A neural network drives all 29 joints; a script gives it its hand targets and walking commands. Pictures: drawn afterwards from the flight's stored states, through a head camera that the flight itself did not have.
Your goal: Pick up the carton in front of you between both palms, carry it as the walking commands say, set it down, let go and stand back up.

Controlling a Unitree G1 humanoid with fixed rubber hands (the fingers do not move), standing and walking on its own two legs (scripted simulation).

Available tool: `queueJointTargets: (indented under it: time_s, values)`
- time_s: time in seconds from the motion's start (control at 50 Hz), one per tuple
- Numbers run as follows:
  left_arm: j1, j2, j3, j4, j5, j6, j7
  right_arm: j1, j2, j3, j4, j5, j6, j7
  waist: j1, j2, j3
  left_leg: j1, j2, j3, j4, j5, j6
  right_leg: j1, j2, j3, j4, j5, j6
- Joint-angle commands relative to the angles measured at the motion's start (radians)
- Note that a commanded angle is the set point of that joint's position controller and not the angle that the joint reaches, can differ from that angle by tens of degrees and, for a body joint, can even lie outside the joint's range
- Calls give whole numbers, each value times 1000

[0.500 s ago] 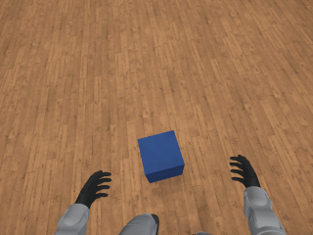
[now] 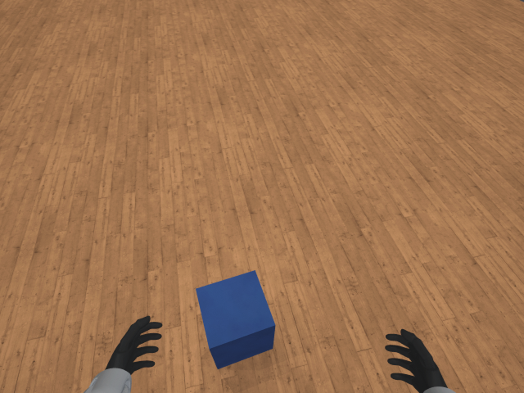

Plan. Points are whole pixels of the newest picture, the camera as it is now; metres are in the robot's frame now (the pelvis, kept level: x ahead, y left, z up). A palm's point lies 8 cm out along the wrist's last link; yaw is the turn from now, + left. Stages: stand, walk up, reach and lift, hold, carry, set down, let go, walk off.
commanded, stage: let go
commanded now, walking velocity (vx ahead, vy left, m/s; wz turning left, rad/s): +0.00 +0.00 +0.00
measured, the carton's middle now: (236, 320) +0.45 +0.12 -0.65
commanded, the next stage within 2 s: stand in 0.20 s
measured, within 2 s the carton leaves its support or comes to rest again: neither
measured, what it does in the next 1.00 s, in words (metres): stands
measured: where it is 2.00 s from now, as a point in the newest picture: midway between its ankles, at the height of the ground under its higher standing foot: outside the picture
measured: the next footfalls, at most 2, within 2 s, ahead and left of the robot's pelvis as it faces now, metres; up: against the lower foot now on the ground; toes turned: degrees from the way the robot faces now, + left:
none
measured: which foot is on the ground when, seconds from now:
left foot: down 0.00-1.00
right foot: down 0.00-1.00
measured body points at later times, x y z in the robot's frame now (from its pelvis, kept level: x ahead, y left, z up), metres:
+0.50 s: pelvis +0.00 +0.03 -0.01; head +0.02 +0.07 +0.44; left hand +0.15 +0.31 -0.12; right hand +0.11 -0.28 -0.08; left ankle +0.01 +0.14 -0.74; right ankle -0.06 -0.11 -0.74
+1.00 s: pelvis +0.01 +0.04 +0.00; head +0.02 +0.07 +0.45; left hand +0.15 +0.33 -0.12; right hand +0.13 -0.27 -0.09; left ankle +0.01 +0.14 -0.74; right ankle -0.06 -0.11 -0.74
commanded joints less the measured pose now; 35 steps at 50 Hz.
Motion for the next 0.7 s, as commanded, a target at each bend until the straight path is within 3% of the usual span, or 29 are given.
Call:
queueJointTargets:
  time_s: [0.0, 0.18, 0.2, 0.22, 0.24, 0.28, 0.32, 0.48, 0.68]
  values:
    - [-45, 104, 28, -109, 5, 16, 0, -47, -82, -29, -88, -6, 7, 6, 1, -7, 5, 139, -78, 85, -14, 156, 10, -128, 1, -13, -110, 317, 37]
    - [-91, 82, 11, -137, 8, 73, -5, -82, -96, -44, -107, -14, 44, 29, -13, 21, 52, 188, -57, 80, -32, 57, 8, -122, 16, -38, -127, 119, 10]
    - [-108, 215, 47, 1, 23, -19, 30, -43, -210, -83, 35, -61, 18, -7, -2, -180, 95, -27, 21, 12, 8, -9, 10, -198, -27, 14, -108, -62, 37]
    - [-76, 210, 47, 10, 30, -61, 35, -25, -240, -95, 44, -67, 3, -20, -14, -153, 80, -16, 29, 0, 13, -86, 22, -205, -41, 55, -120, -177, 26]
    - [-82, 200, 45, 24, 36, -87, 33, -31, -241, -96, 61, -72, -10, -21, -23, -88, 71, -43, 31, -7, 2, -166, 27, -221, -44, 72, -113, -238, 18]
    - [-85, 192, 48, 58, 40, -120, 28, -56, -235, -93, 88, -71, -32, -19, -14, 21, 56, -108, 45, -35, -37, -259, 38, -181, -36, 64, -65, -187, 9]
    - [-72, 194, 48, 96, 34, -138, 18, -87, -231, -91, 106, -61, -43, -13, 0, 68, 11, -129, 61, -52, -54, -230, 43, -109, -32, 46, -22, -69, 9]
    - [-60, 232, 39, 203, 17, -164, 32, -59, -263, -95, 177, -47, -54, -22, -11, 69, -83, 18, 81, -44, 24, 237, 53, -44, -52, 51, -6, 243, 16]
    - [-47, 248, 32, 292, 16, -168, 47, -67, -288, -79, 247, -44, -55, -39, -11, 41, -90, 91, 89, -43, 30, 416, 57, -22, -64, 50, -21, 379, 30]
